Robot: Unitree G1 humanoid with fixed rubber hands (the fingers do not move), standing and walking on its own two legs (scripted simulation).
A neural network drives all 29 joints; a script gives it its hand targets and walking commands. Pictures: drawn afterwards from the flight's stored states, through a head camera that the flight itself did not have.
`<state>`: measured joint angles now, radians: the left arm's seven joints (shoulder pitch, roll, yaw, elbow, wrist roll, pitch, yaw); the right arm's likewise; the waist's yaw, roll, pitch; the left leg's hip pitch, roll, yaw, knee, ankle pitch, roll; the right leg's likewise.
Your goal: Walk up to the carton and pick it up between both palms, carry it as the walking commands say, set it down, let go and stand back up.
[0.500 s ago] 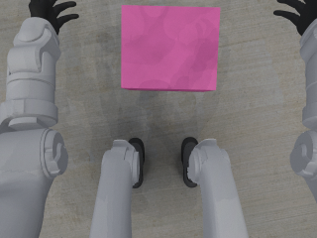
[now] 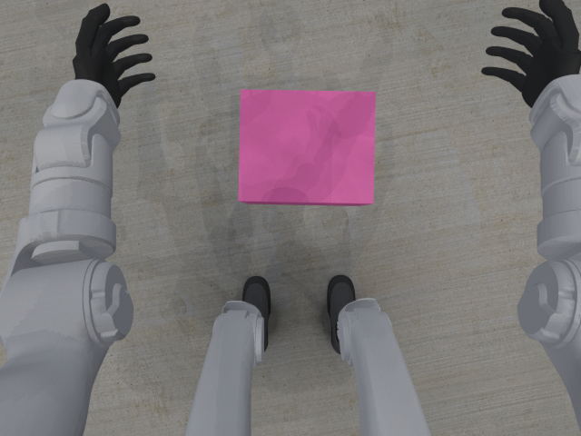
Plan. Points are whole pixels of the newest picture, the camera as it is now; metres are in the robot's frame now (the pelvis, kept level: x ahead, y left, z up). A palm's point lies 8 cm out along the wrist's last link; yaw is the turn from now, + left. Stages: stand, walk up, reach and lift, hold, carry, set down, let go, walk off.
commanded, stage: set down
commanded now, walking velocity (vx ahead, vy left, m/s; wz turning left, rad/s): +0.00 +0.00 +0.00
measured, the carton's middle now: (305, 153) +0.52 -0.02 -0.56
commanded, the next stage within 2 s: let go in 0.08 s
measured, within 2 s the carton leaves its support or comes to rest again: neither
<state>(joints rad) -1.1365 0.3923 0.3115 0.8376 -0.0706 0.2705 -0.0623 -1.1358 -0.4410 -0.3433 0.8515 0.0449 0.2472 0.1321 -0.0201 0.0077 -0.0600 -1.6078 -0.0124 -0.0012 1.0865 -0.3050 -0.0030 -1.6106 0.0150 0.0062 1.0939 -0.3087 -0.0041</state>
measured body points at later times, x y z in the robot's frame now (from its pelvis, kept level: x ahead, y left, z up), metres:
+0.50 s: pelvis +0.04 -0.01 +0.07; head +0.28 -0.01 +0.45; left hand +0.42 +0.23 -0.05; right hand +0.42 -0.27 -0.04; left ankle +0.07 +0.12 -0.61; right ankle +0.07 -0.11 -0.61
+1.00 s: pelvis +0.07 +0.01 +0.13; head +0.13 +0.02 +0.57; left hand +0.24 +0.25 +0.04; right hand +0.25 -0.23 +0.04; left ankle +0.07 +0.12 -0.61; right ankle +0.07 -0.11 -0.61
